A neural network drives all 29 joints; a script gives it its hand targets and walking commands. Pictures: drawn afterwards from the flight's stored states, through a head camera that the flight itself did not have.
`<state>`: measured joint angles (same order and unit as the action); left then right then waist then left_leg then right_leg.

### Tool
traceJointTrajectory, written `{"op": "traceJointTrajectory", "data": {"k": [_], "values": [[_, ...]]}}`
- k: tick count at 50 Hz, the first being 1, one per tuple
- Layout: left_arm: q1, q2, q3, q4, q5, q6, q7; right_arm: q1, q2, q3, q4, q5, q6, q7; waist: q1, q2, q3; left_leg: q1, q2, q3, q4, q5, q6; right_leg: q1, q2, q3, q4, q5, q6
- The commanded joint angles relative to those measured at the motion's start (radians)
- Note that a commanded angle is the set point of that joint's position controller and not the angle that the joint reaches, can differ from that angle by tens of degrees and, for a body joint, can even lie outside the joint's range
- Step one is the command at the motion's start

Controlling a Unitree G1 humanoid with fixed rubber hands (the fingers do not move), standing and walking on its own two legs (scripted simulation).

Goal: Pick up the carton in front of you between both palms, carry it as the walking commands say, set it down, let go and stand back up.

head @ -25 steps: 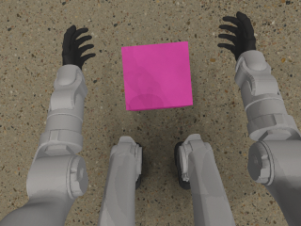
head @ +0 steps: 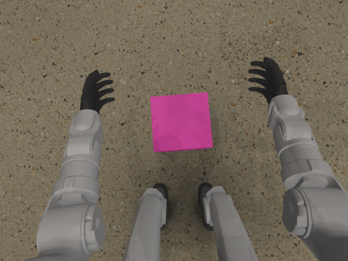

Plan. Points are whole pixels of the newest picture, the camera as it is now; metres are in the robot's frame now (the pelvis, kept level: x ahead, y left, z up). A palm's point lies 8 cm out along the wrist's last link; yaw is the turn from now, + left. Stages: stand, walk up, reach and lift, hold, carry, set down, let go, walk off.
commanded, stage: let go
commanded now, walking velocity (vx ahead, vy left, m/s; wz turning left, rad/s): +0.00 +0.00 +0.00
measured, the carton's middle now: (180, 126) +0.45 +0.00 -0.52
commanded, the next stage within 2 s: stand in 1.10 s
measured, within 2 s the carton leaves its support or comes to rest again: neither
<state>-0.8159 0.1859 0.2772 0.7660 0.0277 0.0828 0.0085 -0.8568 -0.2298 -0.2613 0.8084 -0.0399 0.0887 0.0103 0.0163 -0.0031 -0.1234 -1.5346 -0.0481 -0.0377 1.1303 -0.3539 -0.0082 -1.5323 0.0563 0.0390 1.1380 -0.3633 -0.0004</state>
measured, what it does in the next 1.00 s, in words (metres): rises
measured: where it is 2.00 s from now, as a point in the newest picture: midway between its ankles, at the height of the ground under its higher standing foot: (183, 214)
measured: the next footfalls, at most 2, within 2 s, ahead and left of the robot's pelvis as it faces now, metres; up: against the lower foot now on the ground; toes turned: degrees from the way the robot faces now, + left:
none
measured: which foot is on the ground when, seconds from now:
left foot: down 0.00-1.00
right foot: down 0.00-1.00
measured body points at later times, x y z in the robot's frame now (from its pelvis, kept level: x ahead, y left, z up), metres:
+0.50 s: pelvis +0.07 +0.01 +0.11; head +0.20 +0.00 +0.54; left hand +0.31 +0.24 +0.01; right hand +0.32 -0.22 +0.01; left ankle +0.06 +0.12 -0.61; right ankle +0.06 -0.11 -0.61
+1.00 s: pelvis +0.07 +0.00 +0.13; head +0.08 +0.00 +0.58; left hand +0.25 +0.23 +0.05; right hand +0.25 -0.23 +0.05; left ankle +0.06 +0.12 -0.61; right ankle +0.06 -0.11 -0.61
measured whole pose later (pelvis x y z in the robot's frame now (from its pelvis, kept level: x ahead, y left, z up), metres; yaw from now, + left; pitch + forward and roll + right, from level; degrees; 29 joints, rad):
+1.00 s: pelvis +0.07 +0.00 +0.13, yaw +0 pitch -5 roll +0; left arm 0.21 0.21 0.05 0.42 0.02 0.15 -0.08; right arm 0.21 -0.21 -0.04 0.42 -0.02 0.15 0.08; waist 0.00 0.00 0.11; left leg -0.08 -0.03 -0.05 0.45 -0.27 0.01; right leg -0.07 0.04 0.05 0.44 -0.27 -0.02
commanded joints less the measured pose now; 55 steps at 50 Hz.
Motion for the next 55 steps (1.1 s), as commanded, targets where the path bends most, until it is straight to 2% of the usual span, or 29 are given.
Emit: {"op": "traceJointTrajectory", "data": {"k": [1,4,8,16,21,28,37,42,54,55], "values": [[0.009,0.103,-0.003,-0.125,0.041,-0.018,-0.010,0.005,-0.083,-0.003,-0.134,-0.038,-0.014,-0.009,-0.002,-0.018,-0.908,0.595,-0.014,0.053,-0.143,0.324,-0.030,0.665,0.002,-0.030,-0.153,0.354,0.035],[0.139,0.102,-0.030,-0.192,0.052,-0.026,-0.022,0.139,-0.072,0.017,-0.209,-0.041,-0.024,-0.013,0.001,-0.007,-0.865,0.706,-0.010,0.042,-0.204,0.367,-0.022,0.741,0.001,-0.025,-0.213,0.385,0.029],[0.259,0.095,-0.069,-0.261,0.025,-0.046,-0.035,0.256,-0.059,0.047,-0.290,-0.019,-0.050,-0.004,0.001,0.000,-0.729,0.809,0.002,0.018,-0.278,0.405,-0.012,0.800,-0.007,-0.011,-0.288,0.401,0.020],[0.588,0.075,-0.124,-0.256,-0.016,-0.097,-0.049,0.595,-0.040,0.099,-0.283,0.015,-0.101,0.014,-0.005,0.005,-0.544,0.983,0.017,-0.008,-0.384,0.536,-0.015,0.941,-0.015,0.006,-0.397,0.488,0.017],[0.774,0.083,-0.154,-0.297,-0.031,-0.121,-0.046,0.783,-0.045,0.132,-0.318,0.027,-0.125,0.015,-0.007,0.012,-0.432,1.137,0.019,-0.017,-0.475,0.605,-0.018,1.054,-0.017,0.010,-0.495,0.527,0.015],[0.968,0.095,-0.187,-0.376,-0.042,-0.126,-0.055,0.981,-0.059,0.162,-0.407,0.034,-0.133,0.026,-0.012,-0.005,-0.209,1.319,0.016,-0.010,-0.645,0.519,-0.017,1.277,-0.019,0.001,-0.661,0.484,0.014],[1.000,0.116,-0.216,-0.426,-0.038,-0.038,-0.077,1.043,-0.066,0.196,-0.462,0.040,-0.042,0.055,-0.017,0.004,0.102,1.388,0.018,0.018,-0.769,0.248,-0.007,1.381,-0.026,-0.013,-0.784,0.251,0.012],[0.983,0.119,-0.208,-0.426,-0.024,0.025,-0.085,1.023,-0.072,0.194,-0.471,0.031,0.020,0.066,-0.016,0.008,0.196,1.399,0.021,0.025,-0.773,0.169,-0.002,1.401,-0.030,-0.020,-0.790,0.169,0.010],[0.980,0.118,-0.197,-0.446,-0.007,0.059,-0.085,1.022,-0.068,0.189,-0.496,0.017,0.056,0.062,-0.017,0.001,0.190,1.461,0.015,0.019,-0.748,0.253,0.002,1.447,-0.026,-0.014,-0.765,0.260,0.008],[0.949,0.143,-0.200,-0.503,0.011,0.115,-0.058,1.086,-0.076,0.178,-0.438,0.032,0.026,0.042,-0.034,0.026,0.135,1.464,-0.010,0.023,-0.718,0.248,-0.010,1.484,-0.024,-0.011,-0.737,0.327,-0.002]]}}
